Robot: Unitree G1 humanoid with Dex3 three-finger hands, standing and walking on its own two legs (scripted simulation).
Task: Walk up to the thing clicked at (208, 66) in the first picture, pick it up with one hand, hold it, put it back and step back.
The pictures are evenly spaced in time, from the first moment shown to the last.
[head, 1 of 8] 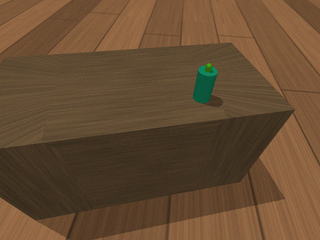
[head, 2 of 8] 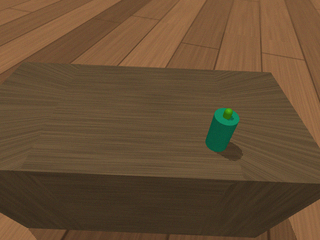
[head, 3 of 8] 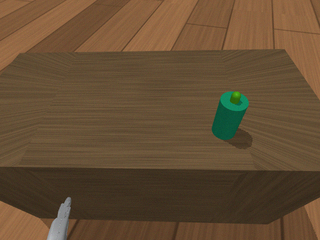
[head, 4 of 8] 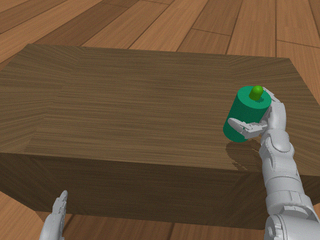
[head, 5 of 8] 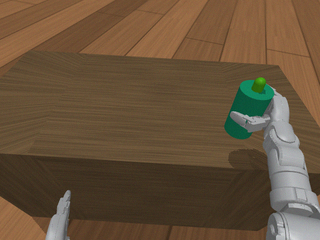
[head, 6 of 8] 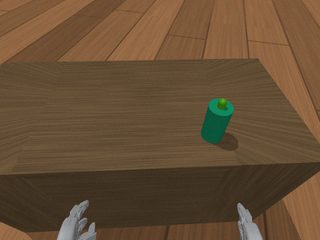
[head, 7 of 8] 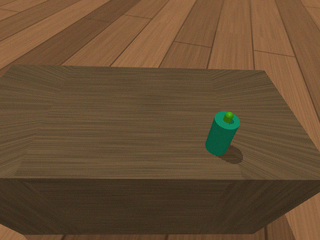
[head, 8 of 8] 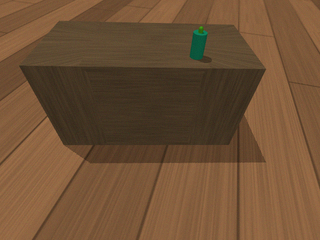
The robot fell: no
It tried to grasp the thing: yes
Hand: right
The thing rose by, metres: 0.21
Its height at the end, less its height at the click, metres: +0.00
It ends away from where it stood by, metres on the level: 0.02
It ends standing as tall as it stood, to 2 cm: yes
